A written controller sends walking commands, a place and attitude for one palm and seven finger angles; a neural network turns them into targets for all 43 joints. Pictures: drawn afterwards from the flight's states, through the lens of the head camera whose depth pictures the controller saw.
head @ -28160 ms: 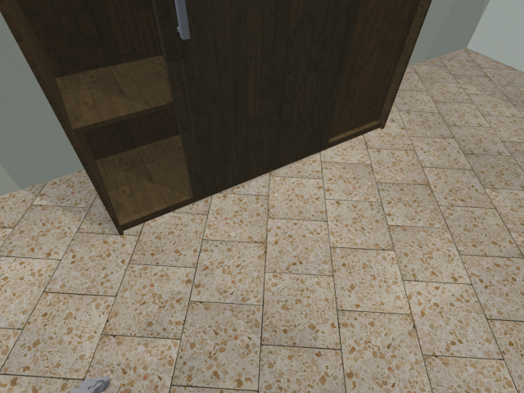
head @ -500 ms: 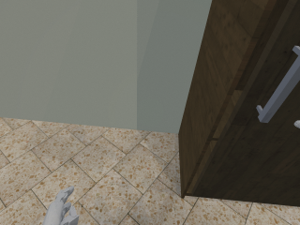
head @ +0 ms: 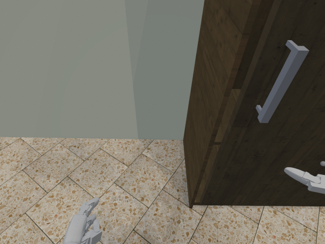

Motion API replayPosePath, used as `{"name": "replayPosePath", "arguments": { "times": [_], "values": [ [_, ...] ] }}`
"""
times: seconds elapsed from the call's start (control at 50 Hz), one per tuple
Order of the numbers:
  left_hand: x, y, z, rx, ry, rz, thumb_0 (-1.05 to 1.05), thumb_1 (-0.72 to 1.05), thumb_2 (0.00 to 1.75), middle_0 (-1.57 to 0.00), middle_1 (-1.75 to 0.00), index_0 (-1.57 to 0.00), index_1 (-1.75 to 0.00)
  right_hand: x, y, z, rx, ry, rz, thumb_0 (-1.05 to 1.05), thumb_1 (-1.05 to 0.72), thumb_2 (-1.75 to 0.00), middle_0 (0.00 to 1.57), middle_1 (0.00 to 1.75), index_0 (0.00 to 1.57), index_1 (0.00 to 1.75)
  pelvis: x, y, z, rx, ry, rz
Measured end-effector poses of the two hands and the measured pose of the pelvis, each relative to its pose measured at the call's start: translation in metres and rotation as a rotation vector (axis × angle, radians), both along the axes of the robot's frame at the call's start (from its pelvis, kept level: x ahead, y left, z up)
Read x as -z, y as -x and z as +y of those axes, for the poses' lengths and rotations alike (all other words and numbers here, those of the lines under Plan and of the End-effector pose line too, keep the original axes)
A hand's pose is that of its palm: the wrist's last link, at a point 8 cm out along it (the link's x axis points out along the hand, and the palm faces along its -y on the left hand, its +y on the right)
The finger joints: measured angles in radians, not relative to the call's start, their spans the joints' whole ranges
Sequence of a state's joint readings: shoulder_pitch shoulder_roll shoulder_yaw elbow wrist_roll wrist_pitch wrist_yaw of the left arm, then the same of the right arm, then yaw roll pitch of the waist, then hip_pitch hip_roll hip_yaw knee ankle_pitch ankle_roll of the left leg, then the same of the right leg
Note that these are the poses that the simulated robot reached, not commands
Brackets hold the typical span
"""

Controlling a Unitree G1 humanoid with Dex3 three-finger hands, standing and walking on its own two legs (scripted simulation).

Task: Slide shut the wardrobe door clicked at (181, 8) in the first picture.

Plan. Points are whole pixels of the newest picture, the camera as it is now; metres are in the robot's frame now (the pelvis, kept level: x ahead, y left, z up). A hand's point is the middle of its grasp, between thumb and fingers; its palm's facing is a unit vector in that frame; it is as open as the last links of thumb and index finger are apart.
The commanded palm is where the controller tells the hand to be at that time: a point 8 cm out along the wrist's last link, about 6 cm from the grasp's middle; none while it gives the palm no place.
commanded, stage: draw the hand back to the body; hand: right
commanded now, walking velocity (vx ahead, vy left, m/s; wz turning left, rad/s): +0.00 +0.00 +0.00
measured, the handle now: (275, 85) +0.47 -0.32 +0.17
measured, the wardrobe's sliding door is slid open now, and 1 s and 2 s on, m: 0.04 0.04 0.04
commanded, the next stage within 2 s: step back with the hand held close in 0.80 s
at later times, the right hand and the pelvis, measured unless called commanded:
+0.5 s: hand (289, 170) +0.22 -0.24 +0.15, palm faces +0.43 +0.83 -0.34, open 8.2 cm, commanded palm +0.17 -0.28 +0.17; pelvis +0.03 +0.01 +0.00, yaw +1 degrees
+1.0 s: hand (277, 165) +0.22 -0.21 +0.16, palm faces +0.44 +0.80 -0.41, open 7.5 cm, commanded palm +0.17 -0.25 +0.17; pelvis +0.03 +0.05 +0.00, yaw +1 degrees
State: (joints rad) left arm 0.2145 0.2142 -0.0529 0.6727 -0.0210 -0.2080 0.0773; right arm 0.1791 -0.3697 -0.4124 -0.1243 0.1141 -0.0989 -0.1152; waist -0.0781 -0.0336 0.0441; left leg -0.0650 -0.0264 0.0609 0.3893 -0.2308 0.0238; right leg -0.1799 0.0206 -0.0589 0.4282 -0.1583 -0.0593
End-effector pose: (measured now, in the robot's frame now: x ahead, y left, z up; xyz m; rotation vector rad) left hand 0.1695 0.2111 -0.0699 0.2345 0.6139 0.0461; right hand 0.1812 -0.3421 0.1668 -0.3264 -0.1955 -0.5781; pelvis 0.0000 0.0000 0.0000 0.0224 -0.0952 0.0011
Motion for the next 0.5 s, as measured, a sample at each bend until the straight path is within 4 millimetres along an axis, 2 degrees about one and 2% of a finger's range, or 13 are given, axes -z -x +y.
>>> {"name": "replayPosePath", "arguments": {
  "times": [0.16,0.28,0.5],
  "values": [
    [0.005,-0.004,0.000,-0.014,0.011,0.044,0.02,0.90,0.89,-0.21,-0.30,-0.20,-0.30,-0.001,-0.007,0.018,-0.035,0.022,0.019,0.00,-0.11,-0.52,0.23,0.75,0.23,0.75,-0.003,-0.011,-0.003,-0.010,0.007,-0.008],
    [0.002,-0.011,0.013,-0.045,0.007,0.036,0.02,0.90,0.89,-0.21,-0.30,-0.20,-0.30,-0.003,-0.007,0.036,-0.093,0.052,0.052,0.00,-0.33,-0.62,0.22,0.63,0.22,0.63,-0.004,-0.020,0.001,-0.019,0.010,-0.005],
    [0.000,-0.025,0.036,-0.060,-0.009,0.026,0.01,0.91,0.89,-0.20,-0.30,-0.20,-0.30,0.001,0.004,0.064,-0.124,0.055,0.100,0.01,-0.71,-0.81,0.21,0.40,0.21,0.40,-0.003,-0.028,0.015,-0.013,0.013,-0.001]
  ]
}}
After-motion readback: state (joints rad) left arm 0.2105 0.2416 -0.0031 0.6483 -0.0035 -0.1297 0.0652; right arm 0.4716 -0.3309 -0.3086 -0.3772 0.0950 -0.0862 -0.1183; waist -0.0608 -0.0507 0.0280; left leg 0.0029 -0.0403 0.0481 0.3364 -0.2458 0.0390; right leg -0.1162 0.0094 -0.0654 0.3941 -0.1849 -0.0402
